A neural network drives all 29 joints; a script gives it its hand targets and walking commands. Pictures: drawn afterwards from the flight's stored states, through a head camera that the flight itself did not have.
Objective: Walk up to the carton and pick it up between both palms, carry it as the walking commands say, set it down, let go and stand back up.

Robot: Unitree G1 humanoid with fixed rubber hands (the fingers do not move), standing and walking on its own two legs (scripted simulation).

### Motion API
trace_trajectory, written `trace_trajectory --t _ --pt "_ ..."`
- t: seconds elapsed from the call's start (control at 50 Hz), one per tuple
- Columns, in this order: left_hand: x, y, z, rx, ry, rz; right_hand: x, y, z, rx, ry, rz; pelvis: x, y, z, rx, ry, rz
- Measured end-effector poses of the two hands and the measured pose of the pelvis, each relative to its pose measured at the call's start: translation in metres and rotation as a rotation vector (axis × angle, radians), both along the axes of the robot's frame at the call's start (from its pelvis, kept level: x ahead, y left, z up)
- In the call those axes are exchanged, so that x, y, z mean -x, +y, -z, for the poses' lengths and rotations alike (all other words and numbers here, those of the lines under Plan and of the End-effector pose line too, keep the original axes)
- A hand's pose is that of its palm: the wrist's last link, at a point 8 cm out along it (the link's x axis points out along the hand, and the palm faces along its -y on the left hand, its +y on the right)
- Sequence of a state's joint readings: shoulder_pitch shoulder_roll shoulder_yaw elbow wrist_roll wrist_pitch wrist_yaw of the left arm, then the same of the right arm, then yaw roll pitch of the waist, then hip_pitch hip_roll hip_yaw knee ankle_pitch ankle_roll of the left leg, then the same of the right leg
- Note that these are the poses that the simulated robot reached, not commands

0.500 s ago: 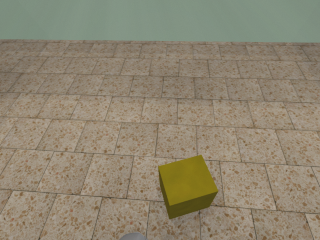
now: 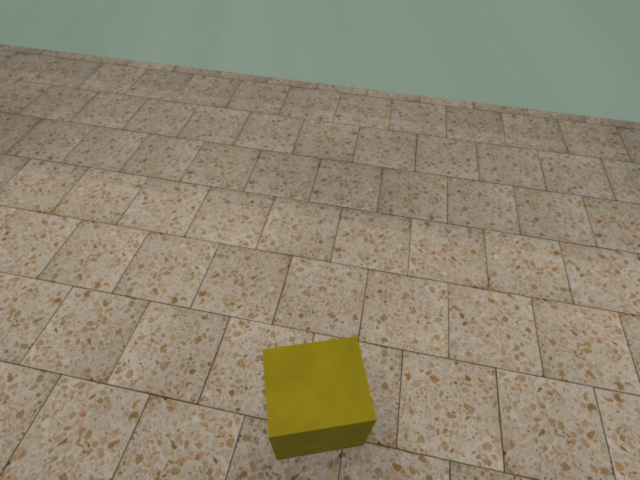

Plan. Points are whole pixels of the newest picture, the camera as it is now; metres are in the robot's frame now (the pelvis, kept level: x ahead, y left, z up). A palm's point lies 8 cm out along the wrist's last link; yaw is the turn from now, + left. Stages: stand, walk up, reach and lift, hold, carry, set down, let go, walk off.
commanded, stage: walk up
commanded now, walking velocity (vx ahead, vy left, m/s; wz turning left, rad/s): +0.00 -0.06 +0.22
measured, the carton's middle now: (315, 400) +0.40 -0.01 -0.63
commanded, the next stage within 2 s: stand in 0.84 s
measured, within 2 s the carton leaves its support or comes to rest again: neither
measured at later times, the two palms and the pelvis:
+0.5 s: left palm out of the picture -0.02 +0.26 -0.13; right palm out of the picture +0.13 -0.26 -0.12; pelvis -0.01 -0.01 +0.00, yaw +5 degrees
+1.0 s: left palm out of the picture +0.00 +0.25 -0.13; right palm out of the picture +0.03 -0.23 -0.13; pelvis -0.01 +0.00 +0.01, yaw +4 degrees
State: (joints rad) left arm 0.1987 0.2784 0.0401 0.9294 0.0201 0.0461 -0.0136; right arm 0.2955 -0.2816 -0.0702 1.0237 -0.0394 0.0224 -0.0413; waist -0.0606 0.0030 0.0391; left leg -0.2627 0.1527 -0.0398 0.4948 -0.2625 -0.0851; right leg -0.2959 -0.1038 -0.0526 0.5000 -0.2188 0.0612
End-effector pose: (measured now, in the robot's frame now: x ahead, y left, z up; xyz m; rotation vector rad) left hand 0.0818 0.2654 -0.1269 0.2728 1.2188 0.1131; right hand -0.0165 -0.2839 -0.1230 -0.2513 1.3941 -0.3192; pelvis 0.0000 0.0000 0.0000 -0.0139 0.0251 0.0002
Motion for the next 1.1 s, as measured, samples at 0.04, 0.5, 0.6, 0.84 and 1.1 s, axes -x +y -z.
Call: trace_trajectory --t 0.04,0.5,0.6,0.84,1.1 --pt "0.003 -0.016 -0.002 -0.028 -0.021 -0.023 -0.008 -0.019 0.012 -0.014 0.003 -0.024 -0.001 -0.016 0.005 -0.014 -0.003 -0.002" --pt "0.103 -0.006 -0.001 -0.031 0.057 -0.212 -0.145 0.027 -0.004 -0.115 -0.266 -0.289 0.013 -0.014 0.002 -0.012 0.011 -0.085" --pt "0.108 -0.007 0.008 0.044 0.085 -0.228 -0.13 0.049 -0.02 -0.095 -0.256 -0.292 0.015 -0.002 -0.008 0.0 -0.009 -0.091" --pt "0.093 -0.016 0.003 0.045 0.083 -0.198 -0.088 0.05 -0.003 -0.118 -0.193 -0.187 0.009 0.005 -0.01 -0.011 -0.044 -0.065" --pt "0.054 -0.015 0.0 0.046 0.009 -0.191 -0.067 0.052 0.006 -0.148 -0.13 -0.125 0.015 0.002 -0.004 -0.007 -0.006 -0.078"
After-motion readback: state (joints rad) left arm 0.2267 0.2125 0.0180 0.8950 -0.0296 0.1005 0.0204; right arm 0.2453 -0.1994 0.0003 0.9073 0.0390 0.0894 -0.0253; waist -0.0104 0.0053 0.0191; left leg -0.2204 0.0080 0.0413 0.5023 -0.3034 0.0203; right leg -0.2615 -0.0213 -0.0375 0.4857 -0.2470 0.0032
